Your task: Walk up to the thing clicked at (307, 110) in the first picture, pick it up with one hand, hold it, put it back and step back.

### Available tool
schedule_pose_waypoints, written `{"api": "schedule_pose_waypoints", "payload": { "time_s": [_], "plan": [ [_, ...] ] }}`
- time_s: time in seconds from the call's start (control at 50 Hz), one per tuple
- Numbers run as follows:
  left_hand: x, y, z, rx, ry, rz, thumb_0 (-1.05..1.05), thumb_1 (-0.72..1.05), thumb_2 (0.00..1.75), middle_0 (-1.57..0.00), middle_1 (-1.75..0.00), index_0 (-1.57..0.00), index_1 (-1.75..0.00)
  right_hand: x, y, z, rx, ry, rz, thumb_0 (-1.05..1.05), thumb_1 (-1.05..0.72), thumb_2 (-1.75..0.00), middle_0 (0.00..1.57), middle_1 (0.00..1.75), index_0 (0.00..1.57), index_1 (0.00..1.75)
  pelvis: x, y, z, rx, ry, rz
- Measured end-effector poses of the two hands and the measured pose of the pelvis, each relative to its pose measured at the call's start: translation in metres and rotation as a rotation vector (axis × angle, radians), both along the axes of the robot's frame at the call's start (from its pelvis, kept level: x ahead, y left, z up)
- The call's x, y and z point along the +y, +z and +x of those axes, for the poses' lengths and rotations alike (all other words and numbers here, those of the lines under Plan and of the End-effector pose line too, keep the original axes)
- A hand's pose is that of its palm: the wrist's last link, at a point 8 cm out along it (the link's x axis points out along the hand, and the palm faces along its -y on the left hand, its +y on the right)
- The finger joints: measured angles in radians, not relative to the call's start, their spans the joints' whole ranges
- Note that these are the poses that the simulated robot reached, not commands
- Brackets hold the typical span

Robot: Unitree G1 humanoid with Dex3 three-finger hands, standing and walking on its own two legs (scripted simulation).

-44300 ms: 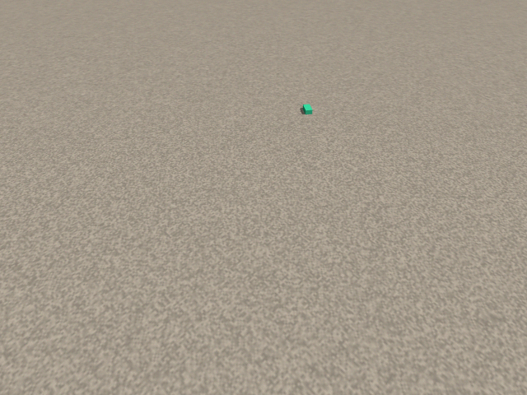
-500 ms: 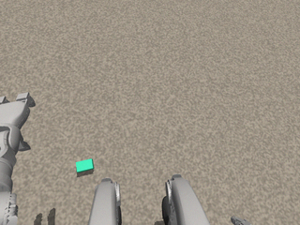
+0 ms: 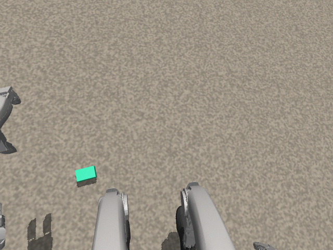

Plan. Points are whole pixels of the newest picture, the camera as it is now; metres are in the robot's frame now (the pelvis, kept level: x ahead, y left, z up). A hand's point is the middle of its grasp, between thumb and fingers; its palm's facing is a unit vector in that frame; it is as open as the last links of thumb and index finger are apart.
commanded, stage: go down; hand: left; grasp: from above
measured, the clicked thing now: (86, 174) +0.37 +0.27 -0.55
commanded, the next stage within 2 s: approach in 1.24 s
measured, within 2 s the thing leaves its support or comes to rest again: neither
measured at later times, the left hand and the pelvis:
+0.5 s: hand out of the picture +0.43 +0.38 -0.09, palm faces -0.39 -0.11 -0.91, open 12.6 cm; pelvis -0.01 +0.00 -0.02, yaw -1 degrees
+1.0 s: hand out of the picture +0.43 +0.39 -0.09, palm faces -0.40 -0.12 -0.91, open 12.5 cm; pelvis -0.01 +0.00 -0.02, yaw -1 degrees
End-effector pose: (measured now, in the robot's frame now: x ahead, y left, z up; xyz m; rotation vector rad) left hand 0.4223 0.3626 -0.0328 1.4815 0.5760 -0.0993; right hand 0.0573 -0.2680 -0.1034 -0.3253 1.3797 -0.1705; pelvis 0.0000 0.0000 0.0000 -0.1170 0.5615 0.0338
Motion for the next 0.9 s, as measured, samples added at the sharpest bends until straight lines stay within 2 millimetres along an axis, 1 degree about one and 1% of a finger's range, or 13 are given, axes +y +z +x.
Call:
{"api": "schedule_pose_waypoints", "payload": {
  "time_s": [0.48, 0.74, 0.9],
  "plan": [
    [0.013, -0.004, 0.006, -0.012, -0.013, 0.002, 0.0, -0.27, 0.73, -0.24, -0.96, -0.28, -0.92, -0.005, -0.01, -0.003, 0.016, 0.027, -0.019, 0.01, -0.91, -0.89, 0.2, 0.3, 0.2, 0.3, -0.002, -0.015, -0.007, 0.008, -0.002, -0.01],
    [0.022, -0.005, 0.008, 0.002, -0.006, -0.007, 0.0, -0.25, 0.71, -0.27, -0.94, -0.3, -0.9, -0.003, -0.015, -0.011, 0.036, 0.021, -0.024, 0.01, -0.91, -0.89, 0.2, 0.3, 0.2, 0.3, -0.001, -0.02, -0.009, 0.016, -0.007, -0.013],
    [0.026, -0.003, 0.01, -0.01, -0.018, -0.009, 0.0, -0.26, 0.72, -0.28, -0.91, -0.31, -0.88, -0.002, -0.017, -0.011, 0.044, 0.024, -0.031, 0.01, -0.91, -0.89, 0.2, 0.3, 0.2, 0.3, 0.0, -0.022, -0.009, 0.015, -0.005, -0.017]
  ]
}}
